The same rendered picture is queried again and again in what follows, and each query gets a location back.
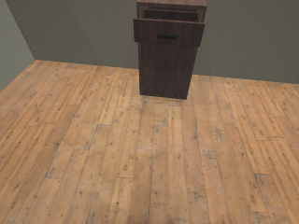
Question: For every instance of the cabinet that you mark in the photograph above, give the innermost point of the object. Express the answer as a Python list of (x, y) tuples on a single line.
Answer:
[(166, 70)]

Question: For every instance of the handle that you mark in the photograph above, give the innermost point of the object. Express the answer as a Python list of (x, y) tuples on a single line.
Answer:
[(167, 36)]

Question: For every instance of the drawer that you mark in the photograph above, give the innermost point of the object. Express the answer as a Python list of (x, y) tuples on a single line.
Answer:
[(187, 26)]

